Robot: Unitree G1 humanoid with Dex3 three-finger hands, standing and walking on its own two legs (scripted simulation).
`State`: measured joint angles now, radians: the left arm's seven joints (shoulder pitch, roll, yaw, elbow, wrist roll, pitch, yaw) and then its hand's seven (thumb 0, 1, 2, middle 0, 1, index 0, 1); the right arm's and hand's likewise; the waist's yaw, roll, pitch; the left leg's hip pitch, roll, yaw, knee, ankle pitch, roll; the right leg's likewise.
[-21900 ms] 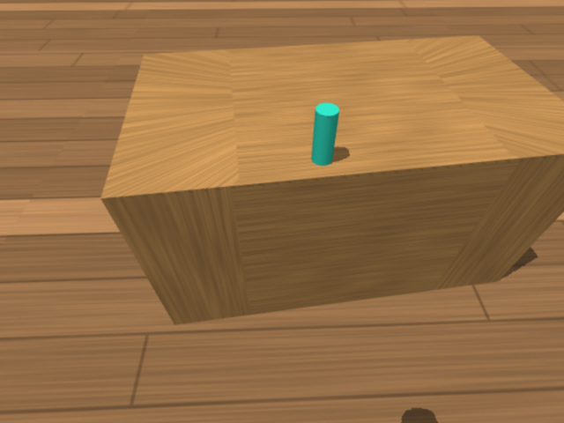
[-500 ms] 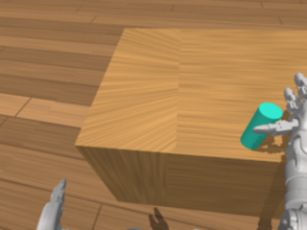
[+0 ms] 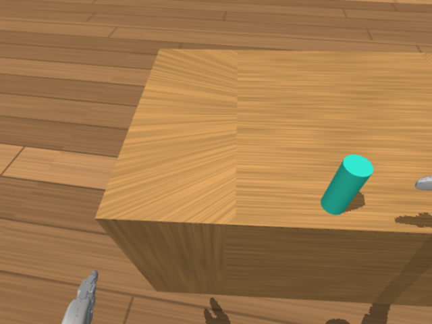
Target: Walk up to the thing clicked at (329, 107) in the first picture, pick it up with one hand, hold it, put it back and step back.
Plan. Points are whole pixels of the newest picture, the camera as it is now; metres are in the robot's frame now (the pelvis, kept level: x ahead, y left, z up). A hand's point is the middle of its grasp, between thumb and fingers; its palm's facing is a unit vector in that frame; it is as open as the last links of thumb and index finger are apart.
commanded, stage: sink last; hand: right
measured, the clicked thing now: (344, 186) +0.39 -0.24 +0.02
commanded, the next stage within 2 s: home in 0.96 s
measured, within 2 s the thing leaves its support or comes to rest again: neither
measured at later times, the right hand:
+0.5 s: hand (419, 271) +0.20 -0.27 +0.08, palm faces +0.35 +0.86 -0.36, open 17.5 cm
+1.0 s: hand out of the picture +0.16 -0.26 +0.10, palm faces +0.41 +0.81 -0.41, open 17.6 cm
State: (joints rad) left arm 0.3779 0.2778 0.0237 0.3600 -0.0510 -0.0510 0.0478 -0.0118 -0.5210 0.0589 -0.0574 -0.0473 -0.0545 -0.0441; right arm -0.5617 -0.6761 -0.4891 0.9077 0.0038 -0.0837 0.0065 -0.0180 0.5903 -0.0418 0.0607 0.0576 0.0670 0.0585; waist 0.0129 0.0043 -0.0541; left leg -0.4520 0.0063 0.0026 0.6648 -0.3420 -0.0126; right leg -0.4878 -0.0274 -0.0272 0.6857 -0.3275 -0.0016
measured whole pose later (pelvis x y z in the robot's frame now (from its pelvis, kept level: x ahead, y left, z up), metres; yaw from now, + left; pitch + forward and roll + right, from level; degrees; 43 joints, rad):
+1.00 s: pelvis -0.01 +0.02 +0.02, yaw -2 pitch -2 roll -1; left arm 0.28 0.23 0.13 0.61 -0.02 -0.09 0.07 -0.01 -0.52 0.06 -0.06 -0.05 -0.05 -0.04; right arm 0.45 -0.32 -0.32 -0.13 0.05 -0.20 -0.05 -0.02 0.58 -0.05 0.06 0.06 0.06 0.06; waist -0.06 -0.03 0.05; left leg -0.20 0.01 0.04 0.51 -0.28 0.02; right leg -0.22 -0.02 0.01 0.47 -0.21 0.02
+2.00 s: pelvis +0.02 +0.00 +0.02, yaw -1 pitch +1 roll +0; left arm 0.22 0.21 0.00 0.68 -0.01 -0.01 0.05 0.01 0.89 0.90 -0.20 -0.30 -0.20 -0.30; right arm 0.21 -0.18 0.00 0.58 0.01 -0.08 -0.09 -0.01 0.54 -0.06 0.05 0.05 0.06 0.05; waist -0.01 0.00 0.04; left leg -0.20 0.02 0.01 0.47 -0.30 -0.01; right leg -0.23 -0.01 -0.03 0.47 -0.27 0.00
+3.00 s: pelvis -0.01 -0.01 +0.03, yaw +0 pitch -2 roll +0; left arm 0.16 0.35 -0.01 1.14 0.02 0.00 -0.02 0.00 0.90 0.90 -0.21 -0.30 -0.20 -0.29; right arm 0.18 -0.36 0.03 1.11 -0.02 -0.01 0.00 -0.01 0.50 -0.08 0.06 0.06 0.06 0.06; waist 0.00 0.00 0.04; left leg -0.12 0.04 -0.01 0.35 -0.20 -0.03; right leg -0.14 0.01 -0.05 0.34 -0.17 -0.02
